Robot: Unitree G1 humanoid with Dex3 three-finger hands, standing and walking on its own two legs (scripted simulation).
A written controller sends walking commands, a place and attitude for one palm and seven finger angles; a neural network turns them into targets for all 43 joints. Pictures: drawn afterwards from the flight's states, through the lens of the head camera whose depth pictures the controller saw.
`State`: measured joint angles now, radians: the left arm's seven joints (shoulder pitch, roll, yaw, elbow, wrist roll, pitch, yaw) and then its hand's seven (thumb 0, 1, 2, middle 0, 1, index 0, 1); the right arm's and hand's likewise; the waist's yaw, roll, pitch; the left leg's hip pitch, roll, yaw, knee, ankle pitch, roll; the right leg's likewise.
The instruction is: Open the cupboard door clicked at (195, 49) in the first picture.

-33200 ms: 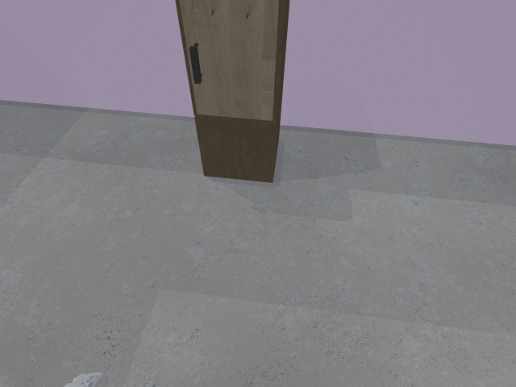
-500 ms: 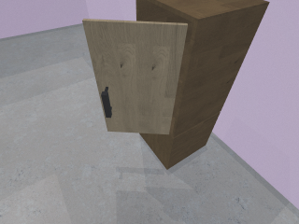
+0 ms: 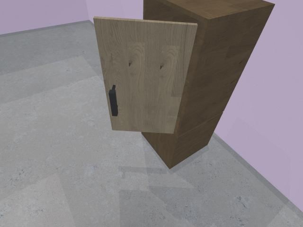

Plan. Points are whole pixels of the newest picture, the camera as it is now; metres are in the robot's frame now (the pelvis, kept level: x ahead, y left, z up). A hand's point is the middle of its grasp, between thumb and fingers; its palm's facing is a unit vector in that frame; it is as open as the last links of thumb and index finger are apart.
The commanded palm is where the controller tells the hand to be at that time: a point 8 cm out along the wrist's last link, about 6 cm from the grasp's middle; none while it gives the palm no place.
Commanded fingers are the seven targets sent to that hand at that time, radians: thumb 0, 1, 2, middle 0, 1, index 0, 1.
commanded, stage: come to a stop and stand still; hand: left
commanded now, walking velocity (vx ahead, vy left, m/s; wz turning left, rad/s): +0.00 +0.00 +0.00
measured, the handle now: (114, 100) +0.65 +0.20 -0.09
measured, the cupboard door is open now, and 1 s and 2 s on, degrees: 54 54 54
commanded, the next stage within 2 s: look again from close up in 0.08 s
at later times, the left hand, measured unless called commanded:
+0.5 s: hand out of the picture -0.01 +0.17 -0.18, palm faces +0.01 -0.99 -0.15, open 7.3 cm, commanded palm none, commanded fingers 0.00 0.90 0.90 -0.20 -0.30 -0.20 -0.30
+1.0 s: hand out of the picture +0.03 +0.16 -0.18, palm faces +0.02 -0.99 -0.14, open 7.3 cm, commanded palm none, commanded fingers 0.00 0.90 0.90 -0.20 -0.30 -0.20 -0.30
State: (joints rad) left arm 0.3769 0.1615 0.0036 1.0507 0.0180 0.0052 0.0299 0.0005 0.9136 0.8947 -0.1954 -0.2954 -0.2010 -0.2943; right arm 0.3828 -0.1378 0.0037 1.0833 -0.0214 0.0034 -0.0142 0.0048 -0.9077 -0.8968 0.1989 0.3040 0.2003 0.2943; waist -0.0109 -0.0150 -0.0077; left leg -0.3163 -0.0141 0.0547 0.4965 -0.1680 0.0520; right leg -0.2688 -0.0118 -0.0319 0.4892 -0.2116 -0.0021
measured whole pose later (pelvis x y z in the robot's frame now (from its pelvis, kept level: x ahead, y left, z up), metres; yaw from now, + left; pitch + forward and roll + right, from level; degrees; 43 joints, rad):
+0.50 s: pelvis +0.02 +0.01 +0.00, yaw -1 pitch -1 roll +0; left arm 0.37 0.14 -0.01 1.09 0.02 -0.01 0.04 0.00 0.91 0.89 -0.20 -0.30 -0.20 -0.29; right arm 0.29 -0.15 0.00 1.09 -0.01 -0.02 -0.02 0.01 -0.92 -0.90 0.20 0.30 0.20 0.29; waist 0.00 -0.02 0.00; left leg -0.26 -0.03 0.07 0.44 -0.17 0.06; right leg -0.23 -0.03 -0.01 0.45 -0.20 0.02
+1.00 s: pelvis +0.06 +0.00 +0.00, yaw -1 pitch +0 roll +0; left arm 0.39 0.14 0.01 1.07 0.03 -0.02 0.02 0.00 0.91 0.89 -0.20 -0.30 -0.20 -0.29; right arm 0.34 -0.14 0.00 1.12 -0.02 -0.02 -0.01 0.00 -0.91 -0.90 0.20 0.30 0.20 0.29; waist 0.01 -0.02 -0.01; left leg -0.25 -0.01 0.08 0.53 -0.28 0.05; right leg -0.21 -0.01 -0.01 0.52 -0.30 0.00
